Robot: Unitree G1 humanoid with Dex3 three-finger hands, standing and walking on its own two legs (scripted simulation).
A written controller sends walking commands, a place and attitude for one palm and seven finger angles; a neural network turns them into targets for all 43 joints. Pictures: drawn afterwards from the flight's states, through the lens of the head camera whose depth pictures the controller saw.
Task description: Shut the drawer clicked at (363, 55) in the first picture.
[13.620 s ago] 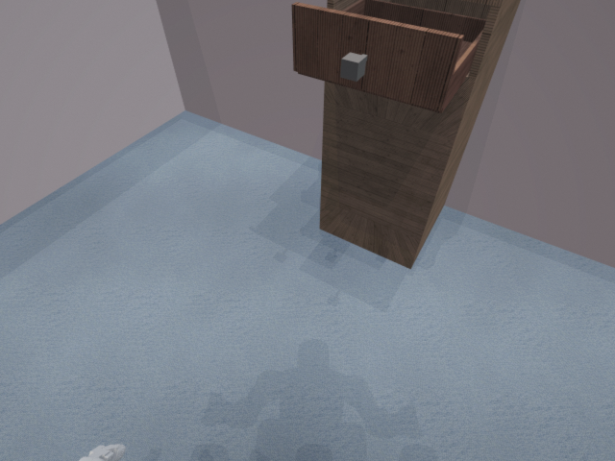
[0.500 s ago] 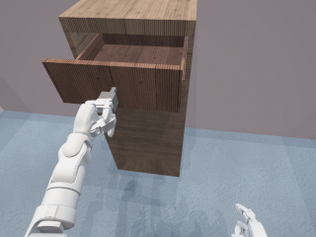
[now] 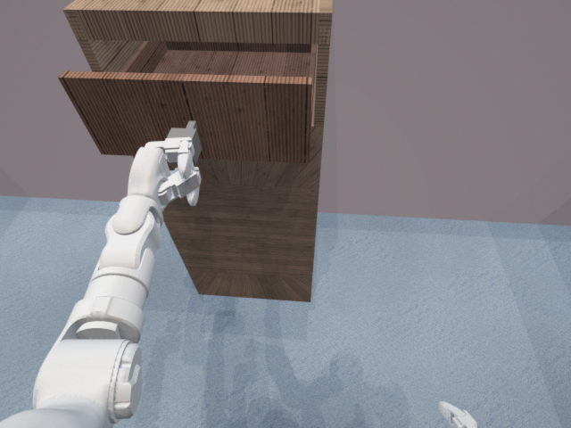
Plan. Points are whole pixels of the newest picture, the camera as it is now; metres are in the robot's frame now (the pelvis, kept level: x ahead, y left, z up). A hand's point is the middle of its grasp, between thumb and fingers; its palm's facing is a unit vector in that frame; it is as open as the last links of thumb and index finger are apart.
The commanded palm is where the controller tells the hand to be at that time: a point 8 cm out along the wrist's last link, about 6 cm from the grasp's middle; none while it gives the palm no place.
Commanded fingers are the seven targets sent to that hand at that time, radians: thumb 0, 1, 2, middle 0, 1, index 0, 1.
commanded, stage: push the drawer shut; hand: left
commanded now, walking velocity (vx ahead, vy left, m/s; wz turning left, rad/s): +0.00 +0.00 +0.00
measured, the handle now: (187, 138) +0.51 +0.17 +0.13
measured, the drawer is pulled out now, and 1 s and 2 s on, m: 0.12 0.00 0.00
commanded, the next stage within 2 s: pull the fist back off the drawer in 1.26 s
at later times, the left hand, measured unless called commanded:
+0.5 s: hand (205, 147) +0.49 +0.14 +0.13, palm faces -0.06 -1.00 -0.02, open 3.1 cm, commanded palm +0.48 +0.19 +0.13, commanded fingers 0.00 0.90 0.90 -1.40 -1.60 -1.40 -1.60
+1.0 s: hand (212, 127) +0.54 +0.13 +0.13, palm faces -0.05 -1.00 -0.02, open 3.2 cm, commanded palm +0.54 +0.19 +0.13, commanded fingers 0.00 0.90 0.90 -1.40 -1.60 -1.40 -1.60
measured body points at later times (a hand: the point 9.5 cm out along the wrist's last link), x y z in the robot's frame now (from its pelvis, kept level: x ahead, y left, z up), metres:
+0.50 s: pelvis +0.01 +0.00 -0.01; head +0.07 -0.01 +0.44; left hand +0.49 +0.19 +0.13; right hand +0.03 -0.26 -0.13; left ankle +0.00 +0.11 -0.73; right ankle +0.03 -0.10 -0.73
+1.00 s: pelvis +0.02 +0.01 -0.01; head +0.11 +0.00 +0.43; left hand +0.54 +0.19 +0.14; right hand +0.01 -0.25 -0.13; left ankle +0.00 +0.11 -0.73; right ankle +0.03 -0.10 -0.73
